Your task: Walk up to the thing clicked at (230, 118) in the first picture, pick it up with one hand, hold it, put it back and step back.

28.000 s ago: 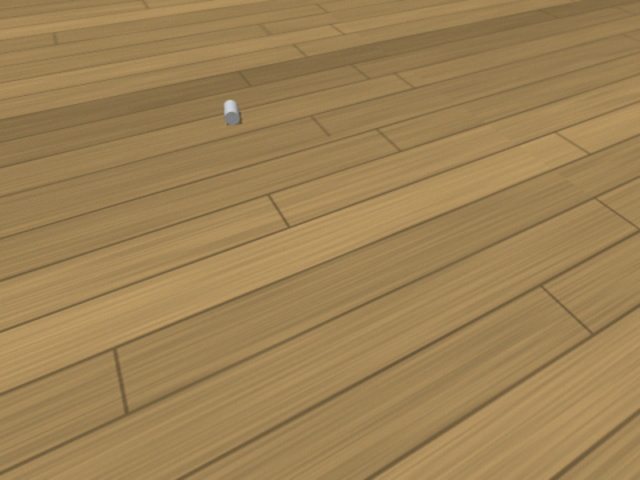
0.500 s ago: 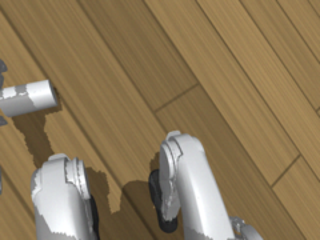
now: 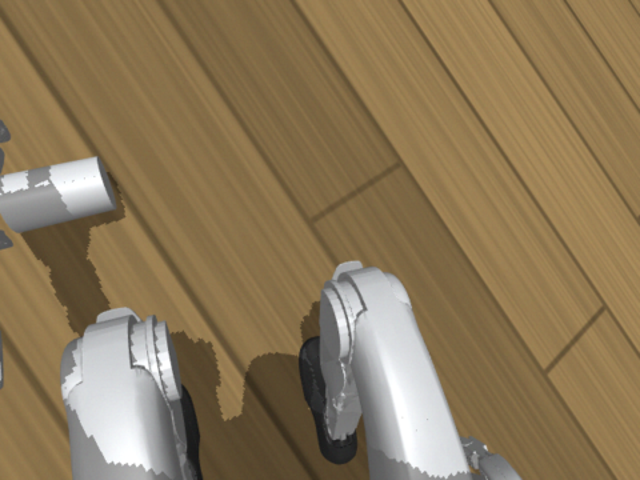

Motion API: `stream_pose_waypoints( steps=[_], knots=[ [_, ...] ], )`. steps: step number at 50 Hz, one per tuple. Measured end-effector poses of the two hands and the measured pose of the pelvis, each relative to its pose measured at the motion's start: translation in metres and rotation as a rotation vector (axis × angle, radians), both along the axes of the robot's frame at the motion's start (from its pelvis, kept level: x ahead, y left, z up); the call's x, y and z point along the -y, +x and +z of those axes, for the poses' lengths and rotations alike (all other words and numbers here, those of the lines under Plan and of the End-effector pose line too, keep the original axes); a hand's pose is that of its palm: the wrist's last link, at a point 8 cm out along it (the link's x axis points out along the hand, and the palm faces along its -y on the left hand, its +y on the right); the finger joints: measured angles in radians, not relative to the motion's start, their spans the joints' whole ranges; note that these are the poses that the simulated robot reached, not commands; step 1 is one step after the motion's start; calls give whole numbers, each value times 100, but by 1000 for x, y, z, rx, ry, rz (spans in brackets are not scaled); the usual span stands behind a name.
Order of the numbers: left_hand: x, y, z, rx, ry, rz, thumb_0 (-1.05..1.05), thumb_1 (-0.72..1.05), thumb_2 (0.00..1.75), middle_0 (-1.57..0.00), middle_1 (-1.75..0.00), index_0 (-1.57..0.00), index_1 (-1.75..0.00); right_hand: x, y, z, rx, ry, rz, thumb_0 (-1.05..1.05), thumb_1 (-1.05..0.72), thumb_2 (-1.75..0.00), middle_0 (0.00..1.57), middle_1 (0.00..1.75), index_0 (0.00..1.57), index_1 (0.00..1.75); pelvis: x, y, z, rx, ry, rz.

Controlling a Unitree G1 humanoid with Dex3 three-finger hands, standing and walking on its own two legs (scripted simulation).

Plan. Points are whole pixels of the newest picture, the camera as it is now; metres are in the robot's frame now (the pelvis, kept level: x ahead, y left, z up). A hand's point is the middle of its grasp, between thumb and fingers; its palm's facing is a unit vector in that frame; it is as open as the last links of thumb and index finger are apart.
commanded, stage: rise first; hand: left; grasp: from above
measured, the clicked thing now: (59, 193) +0.51 +0.26 -0.29
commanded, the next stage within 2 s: approach in 0.04 s
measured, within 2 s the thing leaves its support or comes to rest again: neither
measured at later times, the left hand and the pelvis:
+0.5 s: hand (37, 160) +0.51 +0.25 -0.16, palm faces -0.40 -0.09 -0.91, open 14.0 cm; pelvis -0.01 +0.00 +0.00, yaw +0 degrees
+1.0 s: hand (18, 190) +0.48 +0.28 -0.19, palm faces -0.46 -0.10 -0.88, open 14.1 cm; pelvis +0.00 +0.00 -0.01, yaw -1 degrees
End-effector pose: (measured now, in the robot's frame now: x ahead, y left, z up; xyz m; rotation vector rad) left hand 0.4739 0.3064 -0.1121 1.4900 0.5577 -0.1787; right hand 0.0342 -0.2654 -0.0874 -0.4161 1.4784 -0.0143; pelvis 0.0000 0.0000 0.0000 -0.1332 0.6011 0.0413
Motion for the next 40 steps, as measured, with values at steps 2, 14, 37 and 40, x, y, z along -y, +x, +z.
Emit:
stream_pose_waypoints(
  steps=[2,14,37,40],
  knots=[
    [2,-1,-1,-4,-6,-6,0,-49,98,-12,-100,-12,-101,0,1,0,-1,2,0,0,-90,-90,20,30,20,30,0,0,1,1,0,0],
    [11,-2,7,19,-12,-42,0,-50,99,-12,-100,-12,-101,5,5,4,27,-12,6,0,-90,-90,20,30,20,30,0,-2,1,6,4,4],
    [48,44,-3,32,19,25,1,-54,102,-10,-102,-9,-103,-9,-50,3,-75,29,-79,1,-90,-89,20,30,20,30,2,-1,-6,1,5,-25],
    [34,33,-9,-19,8,65,1,-54,102,-9,-102,-8,-104,-11,-47,0,-71,40,-70,1,-90,-89,20,30,20,30,2,-2,-6,9,2,-25]
  ],
)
